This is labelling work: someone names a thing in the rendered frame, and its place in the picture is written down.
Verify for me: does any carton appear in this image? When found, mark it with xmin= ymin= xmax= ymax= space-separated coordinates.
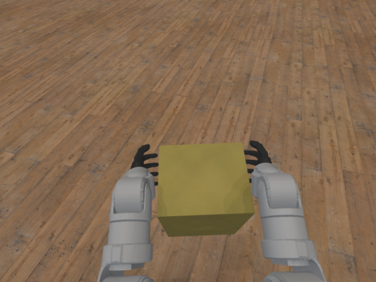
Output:
xmin=157 ymin=142 xmax=255 ymax=237

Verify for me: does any robot left hand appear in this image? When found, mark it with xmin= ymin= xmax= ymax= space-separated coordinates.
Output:
xmin=130 ymin=144 xmax=159 ymax=186

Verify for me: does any robot right forearm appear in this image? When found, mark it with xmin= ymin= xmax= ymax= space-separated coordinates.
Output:
xmin=251 ymin=163 xmax=327 ymax=282

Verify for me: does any robot left forearm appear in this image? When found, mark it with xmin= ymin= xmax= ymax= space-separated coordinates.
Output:
xmin=97 ymin=167 xmax=155 ymax=282

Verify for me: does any robot right hand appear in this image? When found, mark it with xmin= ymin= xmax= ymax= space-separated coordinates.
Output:
xmin=244 ymin=140 xmax=272 ymax=183

